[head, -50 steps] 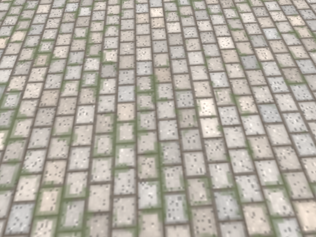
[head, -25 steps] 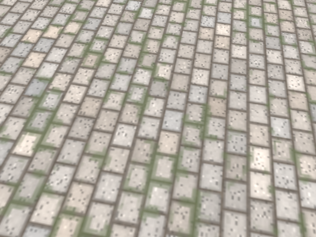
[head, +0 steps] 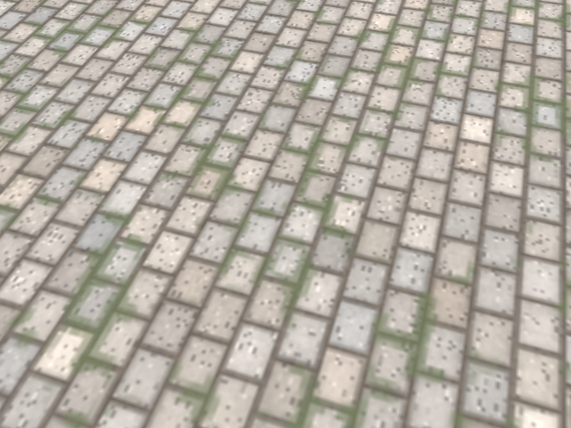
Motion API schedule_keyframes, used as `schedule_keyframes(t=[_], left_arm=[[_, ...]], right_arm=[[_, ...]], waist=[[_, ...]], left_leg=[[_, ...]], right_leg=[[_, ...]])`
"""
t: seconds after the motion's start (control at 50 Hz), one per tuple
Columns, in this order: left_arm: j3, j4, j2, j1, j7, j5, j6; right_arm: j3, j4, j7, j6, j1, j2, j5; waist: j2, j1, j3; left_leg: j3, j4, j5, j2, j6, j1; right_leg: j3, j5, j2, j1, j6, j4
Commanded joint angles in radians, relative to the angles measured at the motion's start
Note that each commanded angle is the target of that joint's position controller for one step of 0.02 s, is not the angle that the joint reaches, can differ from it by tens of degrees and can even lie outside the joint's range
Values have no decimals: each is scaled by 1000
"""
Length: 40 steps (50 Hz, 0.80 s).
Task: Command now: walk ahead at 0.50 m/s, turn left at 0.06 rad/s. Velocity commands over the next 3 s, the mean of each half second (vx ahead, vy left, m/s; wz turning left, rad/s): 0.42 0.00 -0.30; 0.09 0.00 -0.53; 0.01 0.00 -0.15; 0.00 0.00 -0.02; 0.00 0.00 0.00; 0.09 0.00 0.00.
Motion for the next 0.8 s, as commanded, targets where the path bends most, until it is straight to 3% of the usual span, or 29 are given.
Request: schedule_keyframes(t=[0.02, 0.1, 0.18, 0.24, 0.26, 0.28, 0.3, 0.32, 0.34, 0.36, 0.4, 0.44, 0.5, 0.58, 0.64, 0.7, 0.72, 0.74, 0.76, 0.78, 0.8], left_arm=[[35, -52, 151, -27, 8, -7, -19], [41, -21, 174, 32, 21, -21, -1], [47, 13, 186, 110, 30, -30, 20], [55, 20, 199, 112, 41, -31, 36], [57, 19, 203, 101, 43, -30, 41], [51, 16, 187, 93, 43, -26, 42], [34, -10, 142, 71, 42, -12, 41], [8, -39, 48, 172, 44, -5, 30], [11, -47, 84, 201, 45, -20, 23], [39, -47, 171, 139, 48, -38, 32], [50, -59, 169, 73, 55, -25, 62], [52, -63, 126, 96, 55, -24, 100], [46, -105, 92, 56, 55, -20, 124], [41, -150, 85, -27, 27, -13, 119], [50, -192, 108, -91, 7, -13, 129], [64, -223, 129, -105, -4, -11, 141], [71, -220, 137, -81, -2, -9, 141], [91, -207, 184, -22, 11, -4, 138], [125, -218, 317, 41, 36, 2, 136], [118, -245, 341, 25, 33, 24, 125], [98, -246, 270, 18, 19, 15, 108]], right_arm=[[-11, -70, -4, -7, -10, -51, -10], [0, -107, 4, -26, -158, -24, -13], [-3, -136, 23, -45, -271, -35, 0], [-18, -138, 30, -59, -262, -74, 3], [-26, -126, 28, -63, -216, -89, 4], [-44, -96, 21, -66, -112, -123, 0], [-62, -79, 11, -68, 29, -178, -24], [-84, -72, 1, -52, 121, -266, -44], [-71, -73, 4, -40, 129, -213, -34], [-49, -80, 3, -33, 72, -140, -26], [-27, -79, 6, -24, -46, -67, -19], [-29, -68, 9, -28, -120, -68, -29], [-45, -49, -3, -31, -162, -106, -32], [-54, -28, -22, -11, -169, -133, -16], [-64, -9, -19, 6, -148, -162, 2], [-73, 3, -13, 21, -146, -184, 25], [-72, 8, -14, 26, -146, -176, 32], [-66, 27, -11, 27, -91, -147, 23], [-51, 4, -7, 25, -62, -105, -20], [-35, -33, -9, 29, -79, -81, -42], [-50, -18, -7, 38, -131, -130, -22]], waist=[[-108, -20, -17], [-95, 26, 6], [-103, 60, 18], [-130, 26, 6], [-139, -7, -14], [-130, -61, -76], [-92, -130, -203], [139, -111, -362], [249, -104, -441], [135, -104, -301], [49, -49, -147], [96, 5, -90], [91, 19, -63], [58, -8, -94], [52, -28, -85], [54, -17, -75], [39, 2, -84], [-32, 18, -121], [-280, 13, -183], [-374, 9, -269], [-198, 50, -285]], left_leg=[[-17, -120, 96, 60, -29, -116], [2, -405, 320, 24, -48, -58], [1, -544, 376, -20, -50, -4], [-16, -612, 290, -31, -23, 64], [-4, -637, 264, -39, -7, 142], [10, -666, 257, -44, 21, 304], [-79, -617, 326, 71, 78, 554], [-395, -584, 478, 330, 210, 930], [-608, -671, 478, 401, 272, 938], [-460, -677, 518, 357, 238, 814], [-215, -707, 669, 272, 198, 564], [-89, -787, 644, 222, 189, 367], [11, -848, 650, 227, 213, 311], [119, -840, 621, 218, 195, 353], [136, -795, 564, 241, 177, 408], [137, -693, 528, 260, 140, 449], [163, -615, 516, 236, 107, 437], [204, -466, 478, 173, 53, 392], [263, -163, 129, 69, -36, 164], [134, 76, -408, -80, -85, -73], [-2, 170, -378, -51, -76, -94]], right_leg=[[246, 199, -277, 70, -186, -222], [175, 222, -221, 60, -148, -219], [216, 191, -247, 107, -136, -166], [282, 186, -282, 166, -109, -92], [286, 229, -278, 160, -96, -44], [259, 308, -232, 129, -70, 66], [222, 242, -165, 8, -27, 305], [106, -166, -19, -343, 54, 672], [167, -489, -15, -468, 77, 842], [186, -445, -67, -512, 86, 913], [130, -351, -128, -475, 109, 876], [102, -273, -156, -353, 124, 822], [82, -157, -162, -336, 140, 693], [49, 31, -160, -257, 114, 470], [28, 7, -149, -239, 88, 370], [-2, -47, -123, -200, 46, 253], [-20, 14, -97, -130, 24, 168], [8, 183, -79, 4, -13, 88], [300, 676, -293, 223, -111, 84], [609, 671, -463, 313, -325, 43], [540, 570, -428, 274, -307, 16]])
Next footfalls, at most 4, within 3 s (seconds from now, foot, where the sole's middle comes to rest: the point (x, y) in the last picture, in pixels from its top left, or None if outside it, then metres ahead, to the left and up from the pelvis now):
0.30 left None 0.34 0.14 -0.78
0.74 right None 0.37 -0.13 -0.78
1.14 left None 0.45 0.10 -0.78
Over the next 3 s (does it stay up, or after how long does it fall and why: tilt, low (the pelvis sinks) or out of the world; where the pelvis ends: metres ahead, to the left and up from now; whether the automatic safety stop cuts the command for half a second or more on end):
stays up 0.42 -0.01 0.00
